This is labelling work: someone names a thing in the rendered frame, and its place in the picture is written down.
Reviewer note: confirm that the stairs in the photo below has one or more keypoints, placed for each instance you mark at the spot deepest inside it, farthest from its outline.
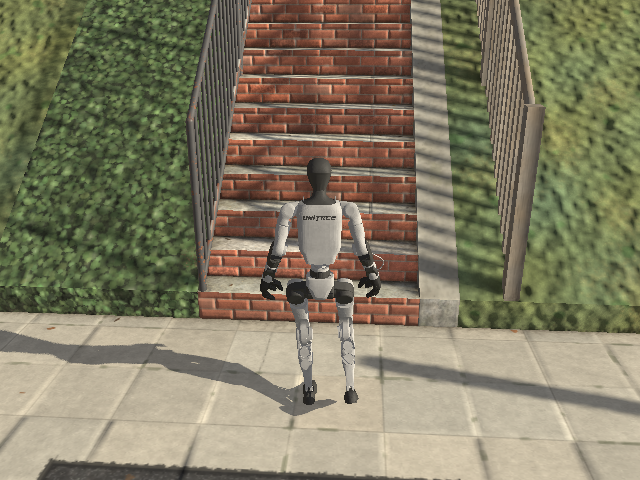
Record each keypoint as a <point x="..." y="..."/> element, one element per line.
<point x="321" y="79"/>

